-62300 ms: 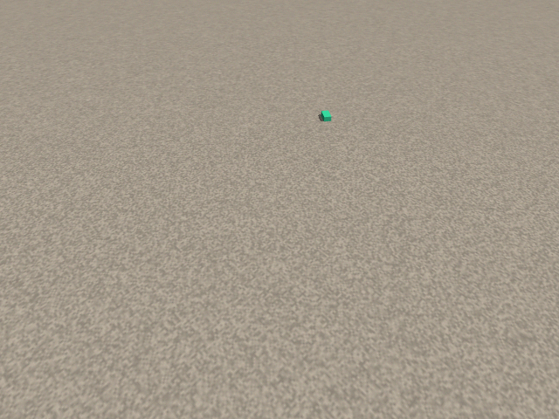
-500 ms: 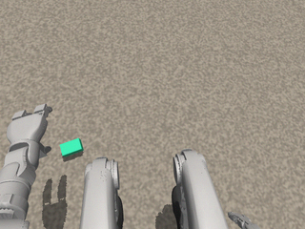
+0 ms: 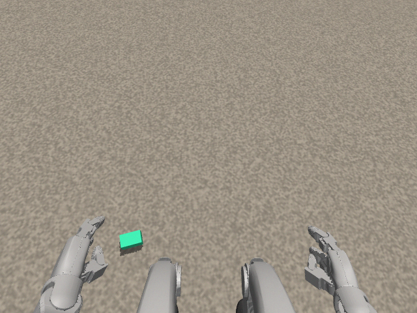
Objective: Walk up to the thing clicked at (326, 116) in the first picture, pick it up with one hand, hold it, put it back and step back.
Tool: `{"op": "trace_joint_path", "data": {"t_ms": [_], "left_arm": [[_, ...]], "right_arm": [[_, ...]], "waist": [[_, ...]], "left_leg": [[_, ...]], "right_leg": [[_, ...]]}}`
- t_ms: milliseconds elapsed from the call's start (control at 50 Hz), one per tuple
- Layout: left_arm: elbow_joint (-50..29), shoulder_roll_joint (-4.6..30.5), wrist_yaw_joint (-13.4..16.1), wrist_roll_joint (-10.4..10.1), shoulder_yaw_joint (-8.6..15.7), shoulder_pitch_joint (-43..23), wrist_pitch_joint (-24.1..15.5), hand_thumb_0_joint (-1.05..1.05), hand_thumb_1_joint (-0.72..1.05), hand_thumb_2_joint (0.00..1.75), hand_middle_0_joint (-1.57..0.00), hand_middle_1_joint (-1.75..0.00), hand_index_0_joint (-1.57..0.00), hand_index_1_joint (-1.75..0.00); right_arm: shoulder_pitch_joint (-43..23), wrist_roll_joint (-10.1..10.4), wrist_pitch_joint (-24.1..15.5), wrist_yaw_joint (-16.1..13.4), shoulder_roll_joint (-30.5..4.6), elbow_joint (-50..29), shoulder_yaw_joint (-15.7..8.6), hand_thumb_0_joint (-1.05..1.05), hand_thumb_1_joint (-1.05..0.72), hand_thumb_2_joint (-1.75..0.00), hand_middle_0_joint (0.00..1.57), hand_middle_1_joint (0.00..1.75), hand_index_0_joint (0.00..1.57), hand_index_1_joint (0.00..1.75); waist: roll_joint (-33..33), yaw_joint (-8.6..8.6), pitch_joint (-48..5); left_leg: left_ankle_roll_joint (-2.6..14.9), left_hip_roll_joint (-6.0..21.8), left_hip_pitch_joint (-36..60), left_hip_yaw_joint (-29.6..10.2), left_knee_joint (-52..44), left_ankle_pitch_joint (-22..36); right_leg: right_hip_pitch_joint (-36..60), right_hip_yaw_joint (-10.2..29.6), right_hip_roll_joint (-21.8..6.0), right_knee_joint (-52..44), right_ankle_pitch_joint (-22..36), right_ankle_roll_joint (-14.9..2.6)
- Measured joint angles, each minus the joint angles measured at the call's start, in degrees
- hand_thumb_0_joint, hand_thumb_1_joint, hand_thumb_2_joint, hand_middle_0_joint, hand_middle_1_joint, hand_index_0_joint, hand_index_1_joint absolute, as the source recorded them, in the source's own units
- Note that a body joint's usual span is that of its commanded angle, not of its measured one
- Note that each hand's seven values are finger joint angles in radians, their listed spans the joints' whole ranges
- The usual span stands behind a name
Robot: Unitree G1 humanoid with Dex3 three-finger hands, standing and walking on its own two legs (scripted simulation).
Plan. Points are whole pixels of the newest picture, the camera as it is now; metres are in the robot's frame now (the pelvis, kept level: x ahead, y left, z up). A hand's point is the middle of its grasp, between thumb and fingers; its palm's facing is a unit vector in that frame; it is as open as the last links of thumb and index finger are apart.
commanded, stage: home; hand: left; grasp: from above
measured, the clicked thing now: (131, 239) +0.41 +0.29 -0.57
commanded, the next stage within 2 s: none
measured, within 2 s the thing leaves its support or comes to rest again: neither
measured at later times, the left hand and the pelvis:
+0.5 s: hand (86, 263) +0.21 +0.18 +0.08, palm faces +0.10 -0.98 -0.20, open 7.4 cm; pelvis +0.06 +0.00 +0.12, yaw +2 degrees
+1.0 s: hand (87, 264) +0.21 +0.18 +0.08, palm faces +0.09 -0.98 -0.19, open 7.4 cm; pelvis +0.06 +0.00 +0.13, yaw +2 degrees
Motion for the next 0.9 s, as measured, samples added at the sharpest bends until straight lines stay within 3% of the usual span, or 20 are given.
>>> {"op": "trace_joint_path", "data": {"t_ms": [80, 160, 280, 380, 620, 900], "left_arm": [[-3.43, -1.62, 0.42, -5.49, 0.03, 4.67, 3.24, 0.01, 0.89, 0.91, -0.21, -0.31, -0.21, -0.31], [-6.07, -3.28, 0.91, -9.49, 0.41, 8.71, 6.25, 0.01, 0.90, 0.90, -0.21, -0.31, -0.21, -0.30], [-11.73, -5.70, 1.24, -14.57, 1.39, 14.60, 11.09, 0.01, 0.90, 0.90, -0.21, -0.30, -0.21, -0.30], [-15.18, -7.08, 0.70, -17.24, 2.13, 17.83, 13.19, 0.01, 0.90, 0.90, -0.20, -0.30, -0.21, -0.30], [-12.56, -7.39, -1.86, -17.22, 2.35, 17.74, 13.11, 0.01, 0.90, 0.90, -0.20, -0.30, -0.20, -0.30], [-12.37, -7.13, -1.76, -16.68, 1.99, 17.18, 11.92, 0.01, 0.91, 0.90, -0.20, -0.30, -0.20, -0.30]], "right_arm": [[3.64, 0.11, -1.09, -1.43, 1.04, -0.33, 1.22, 0.01, -0.90, -0.89, 0.20, 0.30, 0.20, 0.30], [7.70, 0.11, -2.01, -3.21, 1.43, -0.20, 2.00, 0.01, -0.90, -0.89, 0.20, 0.30, 0.20, 0.30], [12.96, 0.05, -3.52, -6.19, 1.06, -0.61, 2.37, 0.02, -0.90, -0.89, 0.20, 0.30, 0.20, 0.30], [15.08, -0.21, -5.23, -8.08, 0.44, -1.23, 2.20, 0.02, -0.90, -0.89, 0.20, 0.30, 0.20, 0.30], [12.31, -1.31, -8.23, -8.63, 0.07, -1.36, 1.59, 0.02, -0.90, -0.89, 0.20, 0.30, 0.20, 0.30], [11.61, -1.77, -8.80, -8.50, 0.52, 0.23, 2.21, 0.02, -0.90, -0.89, 0.20, 0.30, 0.21, 0.30]], "waist": [[0.38, -0.58, 0.06], [0.79, -1.23, 0.05], [1.52, -2.02, 0.24], [2.11, -2.20, -0.03], [1.20, -1.10, 1.09], [0.90, -0.70, 2.32]], "left_leg": [[-0.10, 0.19, 7.82, 0.11, -6.44, 1.03], [-0.12, 0.38, 15.72, 0.23, -13.08, 2.26], [-0.07, 0.84, 27.14, 0.57, -22.82, 4.41], [-0.05, 1.01, 33.63, 0.67, -28.47, 5.83], [-0.31, 0.77, 38.08, 0.56, -31.77, 6.70], [-0.29, 0.74, 39.01, 0.47, -32.31, 6.77]], "right_leg": [[7.91, -0.27, 0.04, -6.55, 1.05, -0.08], [15.94, -0.53, 0.11, -13.39, 2.37, -0.14], [27.48, -0.68, 0.45, -23.56, 4.82, -0.22], [34.13, -0.85, 0.59, -29.49, 6.34, -0.33], [38.45, -1.11, 0.33, -32.18, 6.73, -0.56], [39.49, -1.21, 0.32, -32.86, 6.84, -0.53]]}}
